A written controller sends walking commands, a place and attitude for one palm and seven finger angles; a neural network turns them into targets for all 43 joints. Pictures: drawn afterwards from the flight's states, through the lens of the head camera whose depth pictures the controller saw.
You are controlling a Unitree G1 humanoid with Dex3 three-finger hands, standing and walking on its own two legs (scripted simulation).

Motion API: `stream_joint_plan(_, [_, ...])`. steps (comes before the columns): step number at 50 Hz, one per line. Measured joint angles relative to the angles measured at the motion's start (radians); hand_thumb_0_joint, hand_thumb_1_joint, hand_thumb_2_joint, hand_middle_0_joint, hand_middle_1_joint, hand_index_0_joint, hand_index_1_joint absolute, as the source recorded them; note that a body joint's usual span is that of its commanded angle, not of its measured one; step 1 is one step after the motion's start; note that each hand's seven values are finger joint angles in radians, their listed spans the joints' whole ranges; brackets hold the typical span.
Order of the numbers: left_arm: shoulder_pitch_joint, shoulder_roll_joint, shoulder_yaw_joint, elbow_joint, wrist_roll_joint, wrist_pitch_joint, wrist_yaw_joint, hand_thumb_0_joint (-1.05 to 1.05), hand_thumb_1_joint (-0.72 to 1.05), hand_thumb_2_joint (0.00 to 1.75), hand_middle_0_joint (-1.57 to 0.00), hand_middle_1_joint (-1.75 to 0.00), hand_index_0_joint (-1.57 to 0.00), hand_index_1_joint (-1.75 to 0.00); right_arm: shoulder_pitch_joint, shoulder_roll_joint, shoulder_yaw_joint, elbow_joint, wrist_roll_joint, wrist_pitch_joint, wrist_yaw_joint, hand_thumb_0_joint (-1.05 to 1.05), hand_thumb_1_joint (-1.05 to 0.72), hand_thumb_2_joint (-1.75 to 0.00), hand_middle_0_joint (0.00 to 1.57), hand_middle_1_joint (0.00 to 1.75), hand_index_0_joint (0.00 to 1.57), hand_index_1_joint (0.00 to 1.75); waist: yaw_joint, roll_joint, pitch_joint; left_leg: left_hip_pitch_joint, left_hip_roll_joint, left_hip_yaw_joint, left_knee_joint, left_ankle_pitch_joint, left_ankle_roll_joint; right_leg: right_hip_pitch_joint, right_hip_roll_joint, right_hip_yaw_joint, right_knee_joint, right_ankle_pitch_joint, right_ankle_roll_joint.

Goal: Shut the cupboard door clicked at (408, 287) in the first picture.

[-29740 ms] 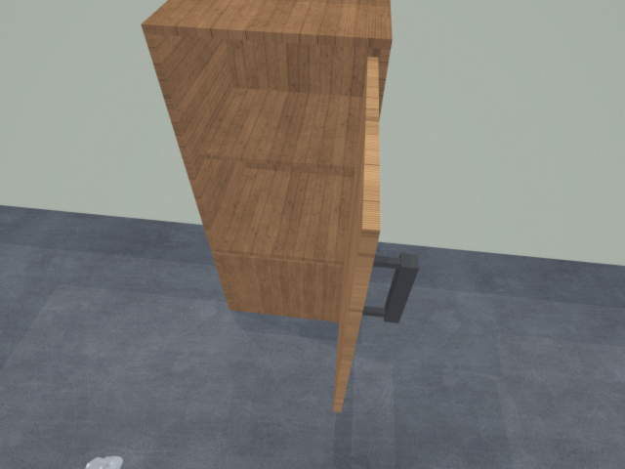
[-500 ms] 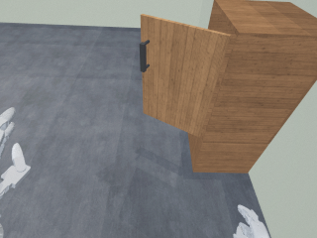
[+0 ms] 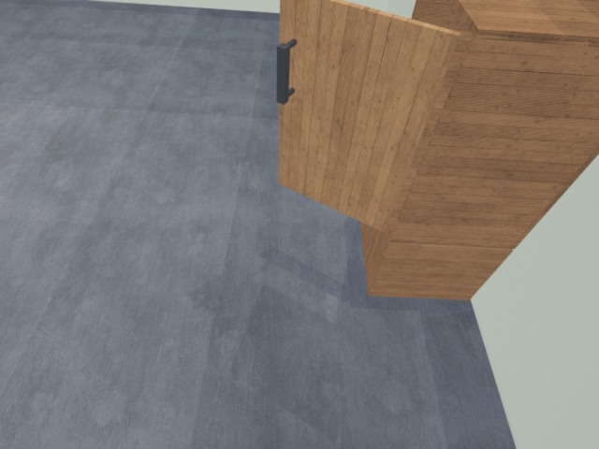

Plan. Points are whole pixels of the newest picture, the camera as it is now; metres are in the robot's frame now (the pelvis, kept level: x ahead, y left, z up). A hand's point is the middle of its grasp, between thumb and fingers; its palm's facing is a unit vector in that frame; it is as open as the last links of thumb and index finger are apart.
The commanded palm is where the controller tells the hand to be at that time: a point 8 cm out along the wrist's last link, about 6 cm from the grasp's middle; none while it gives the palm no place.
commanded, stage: let the arm hang, fingers relaxed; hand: left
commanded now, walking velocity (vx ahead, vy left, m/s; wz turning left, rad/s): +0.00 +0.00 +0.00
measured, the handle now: (287, 71) +0.92 +0.09 +0.02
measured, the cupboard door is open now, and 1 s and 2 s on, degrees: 61 61 61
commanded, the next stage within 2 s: look to check the result in 0.58 s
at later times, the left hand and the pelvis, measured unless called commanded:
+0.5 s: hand out of the picture -0.02 +0.17 -0.18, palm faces +0.01 -0.98 -0.17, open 7.3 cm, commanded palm none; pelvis -0.01 +0.00 +0.00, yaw -1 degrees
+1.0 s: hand out of the picture -0.01 +0.20 -0.17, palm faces -0.03 -0.97 -0.25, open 7.3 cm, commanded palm none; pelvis +0.00 +0.00 +0.00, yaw -1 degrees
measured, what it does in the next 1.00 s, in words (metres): stands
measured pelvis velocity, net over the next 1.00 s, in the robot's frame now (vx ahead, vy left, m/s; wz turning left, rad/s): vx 0.00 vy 0.00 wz -0.02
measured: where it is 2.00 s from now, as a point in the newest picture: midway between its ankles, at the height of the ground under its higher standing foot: outside the picture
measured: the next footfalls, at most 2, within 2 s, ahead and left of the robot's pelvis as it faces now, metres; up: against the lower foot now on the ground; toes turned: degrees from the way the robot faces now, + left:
none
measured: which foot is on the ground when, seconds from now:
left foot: down 0.00-1.00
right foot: down 0.00-1.00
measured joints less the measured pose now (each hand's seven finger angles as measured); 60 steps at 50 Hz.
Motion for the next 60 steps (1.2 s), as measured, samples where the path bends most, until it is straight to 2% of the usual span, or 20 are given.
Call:
stream_joint_plan(12, [-0.008, -0.036, 0.002, 0.029, 0.007, -0.019, 0.014, 0.0, 0.92, 0.9, -0.2, -0.3, -0.2, -0.3, -0.023, 0.029, -0.016, 0.024, 0.001, -0.015, -0.004, 0.01, -0.91, -0.9, 0.2, 0.3, 0.2, 0.3, -0.006, 0.028, -0.041, 0.026, -0.016, 0.024, -0.042, 0.026, 0.013, -0.007, -0.019, 0.021, 0.015, 0.003, 0.011])
stream_joint_plan(22, [-0.068, -0.051, 0.001, -0.011, 0.012, -0.033, 0.012, 0.0, 0.91, 0.9, -0.2, -0.3, -0.2, -0.3, -0.042, 0.008, -0.028, 0.011, -0.002, -0.019, -0.001, 0.01, -0.92, -0.9, 0.2, 0.3, 0.2, 0.3, -0.012, 0.02, -0.071, 0.023, -0.013, 0.025, -0.05, 0.037, 0.008, -0.016, -0.016, 0.022, 0.021, 0.007, 0.01])
stream_joint_plan(39, [-0.096, 0.003, 0.009, -0.001, 0.008, -0.03, 0.003, 0.0, 0.91, 0.9, -0.2, -0.3, -0.2, -0.3, -0.039, -0.026, -0.029, 0.024, 0.001, -0.02, 0.001, 0.01, -0.91, -0.9, 0.2, 0.3, 0.2, 0.3, -0.02, 0.018, -0.031, 0.03, -0.001, 0.019, -0.054, 0.037, 0.0, 0.001, -0.003, 0.02, -0.008, 0.019, 0.002])
stream_joint_plan(60, [-0.17, 0.047, 0.005, 0.0, 0.007, -0.037, -0.002, 0.0, 0.91, 0.9, -0.2, -0.3, -0.2, -0.3, -0.14, -0.071, -0.024, 0.019, 0.004, -0.032, 0.006, 0.01, -0.91, -0.9, 0.2, 0.3, 0.2, 0.3, -0.013, 0.015, -0.017, 0.063, -0.005, 0.023, -0.073, 0.018, -0.004, 0.045, -0.007, 0.025, -0.054, 0.016, 0.002])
